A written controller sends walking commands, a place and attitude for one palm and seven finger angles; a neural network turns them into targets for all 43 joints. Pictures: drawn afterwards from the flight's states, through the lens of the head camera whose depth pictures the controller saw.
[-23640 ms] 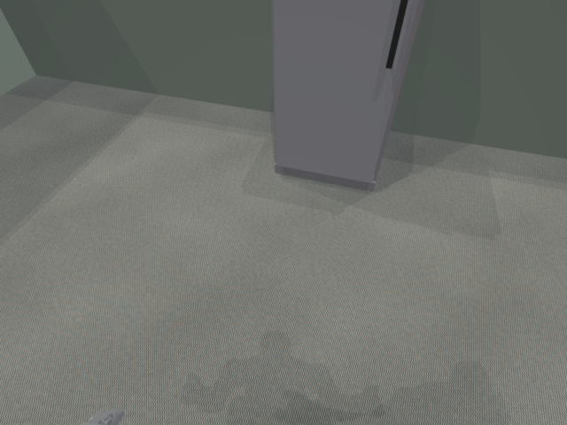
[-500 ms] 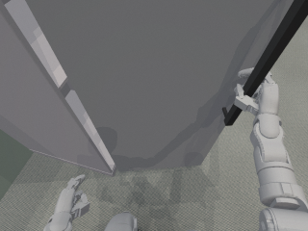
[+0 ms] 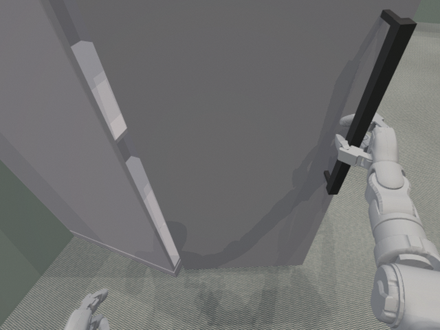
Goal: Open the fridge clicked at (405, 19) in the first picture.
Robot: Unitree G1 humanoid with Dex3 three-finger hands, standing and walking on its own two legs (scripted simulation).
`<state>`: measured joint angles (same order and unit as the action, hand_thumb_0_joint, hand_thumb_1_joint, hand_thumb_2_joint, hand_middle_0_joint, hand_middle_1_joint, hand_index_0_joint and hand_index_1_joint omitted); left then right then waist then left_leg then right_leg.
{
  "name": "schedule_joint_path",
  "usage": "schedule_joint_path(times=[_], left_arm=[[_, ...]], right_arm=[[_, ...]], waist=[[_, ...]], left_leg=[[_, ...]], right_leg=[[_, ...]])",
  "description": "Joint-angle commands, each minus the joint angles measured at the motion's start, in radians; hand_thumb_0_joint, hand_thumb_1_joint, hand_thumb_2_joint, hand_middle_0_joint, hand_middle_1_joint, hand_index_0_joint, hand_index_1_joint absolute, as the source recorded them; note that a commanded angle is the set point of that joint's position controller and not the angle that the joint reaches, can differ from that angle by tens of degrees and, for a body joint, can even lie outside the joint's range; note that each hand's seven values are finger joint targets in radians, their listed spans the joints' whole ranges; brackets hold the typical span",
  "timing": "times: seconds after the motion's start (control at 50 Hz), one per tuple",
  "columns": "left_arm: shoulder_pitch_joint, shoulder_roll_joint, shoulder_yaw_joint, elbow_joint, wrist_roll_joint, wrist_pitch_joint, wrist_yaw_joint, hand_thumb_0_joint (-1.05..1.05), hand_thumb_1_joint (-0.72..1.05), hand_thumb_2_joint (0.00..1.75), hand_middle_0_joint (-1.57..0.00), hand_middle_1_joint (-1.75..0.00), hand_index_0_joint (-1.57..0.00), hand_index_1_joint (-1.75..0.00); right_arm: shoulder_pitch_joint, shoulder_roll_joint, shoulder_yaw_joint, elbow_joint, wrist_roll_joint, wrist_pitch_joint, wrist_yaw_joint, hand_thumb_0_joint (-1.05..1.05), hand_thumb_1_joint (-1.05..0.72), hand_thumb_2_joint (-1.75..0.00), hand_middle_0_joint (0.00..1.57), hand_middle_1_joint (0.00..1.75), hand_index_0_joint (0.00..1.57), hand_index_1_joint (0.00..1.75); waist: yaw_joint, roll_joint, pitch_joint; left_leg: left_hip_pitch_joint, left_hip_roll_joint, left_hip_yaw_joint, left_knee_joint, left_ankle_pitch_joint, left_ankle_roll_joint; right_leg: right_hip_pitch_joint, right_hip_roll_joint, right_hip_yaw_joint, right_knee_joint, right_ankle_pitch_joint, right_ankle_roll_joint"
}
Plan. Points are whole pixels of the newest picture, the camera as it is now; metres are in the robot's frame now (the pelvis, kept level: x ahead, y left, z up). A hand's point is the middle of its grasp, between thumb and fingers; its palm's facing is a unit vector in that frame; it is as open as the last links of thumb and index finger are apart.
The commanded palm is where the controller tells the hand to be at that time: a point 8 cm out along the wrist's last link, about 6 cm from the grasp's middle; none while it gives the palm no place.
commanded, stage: loosen the grip on the handle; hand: right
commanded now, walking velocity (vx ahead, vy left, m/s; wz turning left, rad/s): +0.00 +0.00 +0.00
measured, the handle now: (353, 122) +0.49 -0.20 +0.14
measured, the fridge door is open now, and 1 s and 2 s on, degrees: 67 67 67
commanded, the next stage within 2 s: slip the hand off the handle in 0.46 s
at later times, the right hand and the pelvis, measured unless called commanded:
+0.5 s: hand (343, 158) +0.45 -0.19 +0.08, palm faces +0.22 +0.95 -0.23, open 13.9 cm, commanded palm +0.40 -0.23 +0.09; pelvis +0.00 -0.01 -0.01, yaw +1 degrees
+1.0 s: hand (384, 166) +0.43 -0.27 +0.07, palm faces +0.25 +0.94 -0.22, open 14.6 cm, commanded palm +0.40 -0.31 +0.08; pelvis +0.03 +0.01 -0.01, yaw -1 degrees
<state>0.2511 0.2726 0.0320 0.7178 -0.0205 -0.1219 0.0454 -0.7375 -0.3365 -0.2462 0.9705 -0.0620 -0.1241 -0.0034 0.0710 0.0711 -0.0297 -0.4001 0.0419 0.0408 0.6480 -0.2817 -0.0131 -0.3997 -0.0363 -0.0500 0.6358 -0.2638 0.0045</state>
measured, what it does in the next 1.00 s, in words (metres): stands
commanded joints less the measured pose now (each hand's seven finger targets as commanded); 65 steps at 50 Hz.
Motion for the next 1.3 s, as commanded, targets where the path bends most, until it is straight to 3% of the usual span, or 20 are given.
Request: schedule_joint_path(times=[0.0,0.06,0.12,0.22,0.24,0.26,0.28,0.3,0.38,0.48,0.52,0.54,0.62,0.64,0.84,0.92,1.0,1.1,1.2,1.28], left_arm=[[-0.001,0.132,0.022,-0.131,0.013,-0.043,-0.035,0.00,0.90,0.90,-0.20,-0.30,-0.20,-0.30],[0.005,0.137,0.025,-0.172,0.010,-0.041,-0.042,0.00,0.90,0.90,-0.20,-0.30,-0.20,-0.30],[0.008,0.149,0.023,-0.188,0.004,-0.056,-0.032,0.00,0.90,0.90,-0.20,-0.30,-0.20,-0.30],[0.034,0.147,0.018,-0.154,0.006,-0.077,-0.027,0.00,0.90,0.90,-0.20,-0.30,-0.20,-0.30],[0.046,0.150,0.012,-0.148,0.012,-0.077,-0.024,0.00,0.90,0.90,-0.20,-0.30,-0.20,-0.30],[0.073,0.166,0.016,-0.125,0.020,-0.065,-0.018,0.00,0.90,0.90,-0.20,-0.30,-0.20,-0.30],[0.060,0.149,0.004,-0.149,0.020,-0.058,-0.019,0.00,0.90,0.90,-0.20,-0.30,-0.20,-0.30],[0.058,0.149,0.008,-0.150,0.020,-0.057,-0.017,0.00,0.90,0.90,-0.20,-0.30,-0.20,-0.30],[0.081,0.144,0.020,-0.139,0.026,-0.065,-0.019,0.00,0.90,0.90,-0.20,-0.30,-0.20,-0.30],[0.107,0.145,0.033,-0.134,0.021,-0.050,-0.023,0.00,0.90,0.90,-0.20,-0.30,-0.20,-0.30],[0.103,0.138,0.031,-0.130,0.013,-0.040,-0.024,0.00,0.90,0.90,-0.20,-0.30,-0.20,-0.30],[0.135,0.154,0.028,-0.093,0.018,-0.025,-0.012,0.00,0.90,0.90,-0.20,-0.30,-0.20,-0.30],[0.109,0.141,0.026,-0.143,0.011,0.011,-0.010,0.00,0.90,0.90,-0.20,-0.30,-0.20,-0.30],[0.106,0.139,0.025,-0.152,0.009,0.019,-0.009,0.00,0.90,0.90,-0.20,-0.30,-0.20,-0.30],[0.115,0.148,0.029,-0.151,-0.006,0.033,0.010,0.00,0.90,0.90,-0.20,-0.30,-0.20,-0.30],[0.119,0.156,0.026,-0.137,-0.013,0.042,0.019,0.00,0.90,0.90,-0.20,-0.30,-0.20,-0.30],[0.127,0.154,0.026,-0.145,-0.011,0.048,0.019,0.00,0.90,0.90,-0.20,-0.30,-0.20,-0.30],[0.141,0.161,0.024,-0.153,-0.007,0.059,0.021,0.00,0.90,0.90,-0.20,-0.30,-0.20,-0.30],[0.132,0.152,0.033,-0.202,-0.009,0.060,0.005,0.00,0.90,0.90,-0.20,-0.30,-0.20,-0.30],[0.119,0.152,0.038,-0.222,-0.013,0.052,-0.005,0.00,0.90,0.90,-0.20,-0.30,-0.20,-0.30]], right_arm=[[-0.409,-0.184,-0.025,-0.256,-0.020,-0.092,-0.093,0.00,-0.05,-0.49,0.45,1.40,0.45,1.40],[-0.365,-0.150,0.019,-0.231,-0.065,-0.102,-0.151,0.00,0.31,-0.32,0.45,1.40,0.45,1.40],[-0.400,-0.118,0.032,-0.249,-0.019,-0.111,-0.176,0.00,0.55,-0.20,0.41,1.35,0.41,1.35],[-0.507,-0.096,0.079,-0.293,-0.027,-0.117,-0.190,0.00,0.55,-0.20,0.34,1.27,0.34,1.27],[-0.527,-0.115,0.065,-0.298,-0.029,-0.119,-0.199,0.00,0.55,-0.20,0.33,1.25,0.33,1.25],[-0.427,-0.290,-0.084,-0.164,-0.049,-0.122,-0.205,0.00,0.55,-0.20,0.32,1.23,0.32,1.23],[-0.437,-0.213,-0.014,-0.216,-0.037,-0.133,-0.194,0.00,0.55,-0.20,0.30,1.22,0.30,1.22],[-0.428,-0.219,-0.036,-0.229,-0.023,-0.142,-0.195,0.00,0.55,-0.20,0.29,1.20,0.29,1.20],[-0.439,-0.172,0.005,-0.340,-0.008,-0.193,-0.171,0.00,0.55,-0.20,0.25,1.15,0.25,1.15],[-0.300,-0.160,-0.011,-0.419,0.035,-0.191,-0.144,0.00,0.55,-0.20,0.25,1.15,0.25,1.15],[-0.284,-0.123,0.023,-0.402,0.035,-0.168,-0.137,0.00,0.55,-0.20,0.25,1.15,0.25,1.15],[-0.258,-0.248,-0.080,-0.210,0.014,-0.156,-0.141,0.00,0.55,-0.20,0.25,1.15,0.25,1.15],[-0.202,-0.323,-0.125,-0.301,0.004,-0.166,-0.103,0.00,0.55,-0.20,0.25,1.15,0.25,1.15],[-0.171,-0.334,-0.137,-0.312,0.008,-0.161,-0.092,0.00,0.55,-0.20,0.25,1.15,0.25,1.15],[-0.214,-0.330,-0.105,-0.381,0.093,-0.216,0.064,0.00,0.55,-0.20,0.25,1.15,0.25,1.15],[-0.209,-0.403,-0.152,-0.291,0.102,-0.199,0.113,0.00,0.55,-0.20,0.25,1.15,0.25,1.15],[-0.213,-0.410,-0.154,-0.310,0.107,-0.207,0.145,0.00,0.55,-0.20,0.25,1.15,0.25,1.15],[-0.159,-0.495,-0.244,-0.271,0.116,-0.216,0.160,0.00,0.55,-0.20,0.25,1.15,0.25,1.15],[0.022,-0.393,-0.187,-0.415,0.133,-0.207,0.180,0.00,0.55,-0.20,0.25,1.15,0.25,1.15],[0.166,-0.333,-0.178,-0.515,0.176,-0.178,0.165,0.00,0.55,-0.20,0.25,1.15,0.25,1.15]], waist=[[-0.033,-0.363,-0.210],[-0.009,-0.125,-0.162],[0.000,0.006,-0.236],[0.012,-0.170,-0.316],[0.018,-0.156,-0.310],[-0.006,-0.079,-0.270],[0.006,-0.069,-0.276],[-0.006,-0.046,-0.301],[-0.009,-0.159,-0.418],[-0.021,-0.110,-0.433],[-0.013,-0.088,-0.356],[0.010,0.018,-0.220],[-0.045,-0.073,-0.325],[-0.060,-0.128,-0.340],[0.003,-0.106,-0.348],[-0.002,-0.088,-0.319],[-0.012,-0.140,-0.368],[-0.028,-0.098,-0.378],[-0.069,-0.199,-0.448],[-0.072,-0.123,-0.391]], left_leg=[[-0.105,-0.030,0.035,-0.051,0.047,0.065],[-0.121,-0.042,0.031,-0.066,-0.049,0.051],[-0.097,-0.046,0.018,-0.075,-0.096,0.039],[-0.157,-0.047,0.012,-0.043,-0.074,0.041],[-0.157,-0.048,0.015,-0.041,-0.067,0.040],[-0.135,-0.047,0.010,-0.049,-0.087,0.040],[-0.114,-0.048,0.009,-0.051,-0.080,0.034],[-0.092,-0.048,0.006,-0.054,-0.078,0.034],[-0.112,-0.057,0.014,-0.018,0.006,0.042],[-0.041,-0.064,0.012,-0.023,0.134,0.036],[-0.045,-0.064,0.014,-0.034,0.142,0.032],[-0.070,-0.059,0.012,-0.042,0.118,0.028],[0.030,-0.042,-0.019,-0.037,0.168,0.029],[0.049,-0.039,-0.027,-0.035,0.195,0.033],[0.028,-0.051,-0.034,-0.040,0.266,0.020],[0.015,-0.045,-0.040,-0.045,0.238,0.016],[0.000,-0.051,-0.028,-0.021,0.275,0.023],[0.011,-0.055,-0.023,0.002,0.282,0.021],[-0.003,-0.066,-0.004,0.022,0.315,0.033],[-0.011,-0.077,0.017,0.016,0.284,0.029]], right_leg=[[0.154,0.022,0.068,-0.130,-0.013,0.003],[0.049,0.009,0.080,-0.145,-0.150,-0.023],[0.050,0.007,0.082,-0.148,-0.221,-0.029],[0.127,0.005,0.102,-0.131,-0.238,-0.013],[0.118,0.004,0.114,-0.129,-0.238,-0.015],[0.040,0.007,0.105,-0.119,-0.239,-0.020],[0.021,0.014,0.085,-0.109,-0.204,-0.026],[0.021,0.015,0.077,-0.098,-0.183,-0.029],[0.145,0.001,0.090,-0.066,-0.030,-0.014],[0.151,0.002,0.056,-0.022,0.192,-0.019],[0.106,0.007,0.045,-0.023,0.178,-0.023],[-0.007,0.011,0.041,-0.013,0.113,-0.032],[-0.020,0.041,0.002,-0.011,0.115,-0.039],[-0.015,0.046,-0.005,-0.004,0.136,-0.040],[0.022,0.047,0.000,0.037,0.166,-0.054],[-0.013,0.047,0.006,0.037,0.131,-0.054],[0.026,0.044,0.018,0.051,0.195,-0.051],[-0.015,0.040,0.024,0.060,0.205,-0.050],[0.080,0.027,0.030,0.064,0.350,-0.038],[0.072,0.014,0.046,0.048,0.361,-0.034]])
